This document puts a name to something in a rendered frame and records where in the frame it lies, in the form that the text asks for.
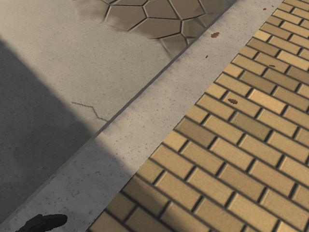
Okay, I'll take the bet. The robot left hand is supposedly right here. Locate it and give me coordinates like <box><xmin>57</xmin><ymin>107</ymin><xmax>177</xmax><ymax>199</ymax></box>
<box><xmin>15</xmin><ymin>214</ymin><xmax>68</xmax><ymax>232</ymax></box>

